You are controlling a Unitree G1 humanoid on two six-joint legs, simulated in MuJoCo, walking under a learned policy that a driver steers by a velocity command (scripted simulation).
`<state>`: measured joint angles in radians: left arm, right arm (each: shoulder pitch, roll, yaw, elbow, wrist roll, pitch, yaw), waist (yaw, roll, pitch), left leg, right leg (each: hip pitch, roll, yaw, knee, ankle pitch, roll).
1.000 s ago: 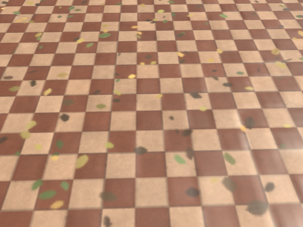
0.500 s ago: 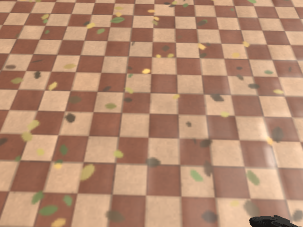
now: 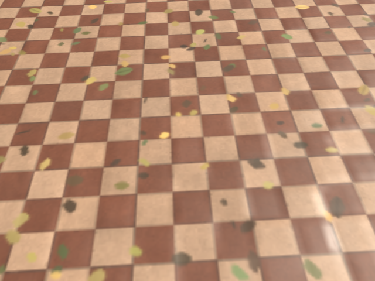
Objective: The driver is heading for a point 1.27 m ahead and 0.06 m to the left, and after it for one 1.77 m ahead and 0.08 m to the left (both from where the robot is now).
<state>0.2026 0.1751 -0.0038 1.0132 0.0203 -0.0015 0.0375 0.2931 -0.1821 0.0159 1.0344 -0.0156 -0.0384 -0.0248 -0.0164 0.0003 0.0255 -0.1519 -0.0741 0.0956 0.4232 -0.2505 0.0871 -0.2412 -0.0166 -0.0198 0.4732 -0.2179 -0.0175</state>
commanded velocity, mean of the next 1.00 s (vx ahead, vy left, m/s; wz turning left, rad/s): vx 0.04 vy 0.00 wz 0.00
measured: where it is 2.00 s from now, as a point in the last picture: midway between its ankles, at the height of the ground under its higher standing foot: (223, 272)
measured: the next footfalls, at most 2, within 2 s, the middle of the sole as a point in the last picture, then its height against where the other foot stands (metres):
right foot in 1.22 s outside the picture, level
left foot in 1.72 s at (193, 273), level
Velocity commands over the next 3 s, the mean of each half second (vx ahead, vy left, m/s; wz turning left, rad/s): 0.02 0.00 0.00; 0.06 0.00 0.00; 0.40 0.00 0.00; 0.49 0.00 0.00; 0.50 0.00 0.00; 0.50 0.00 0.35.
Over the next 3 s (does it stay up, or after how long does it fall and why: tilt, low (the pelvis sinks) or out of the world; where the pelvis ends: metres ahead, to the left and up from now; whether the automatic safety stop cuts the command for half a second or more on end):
stays up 1.08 -0.03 -0.01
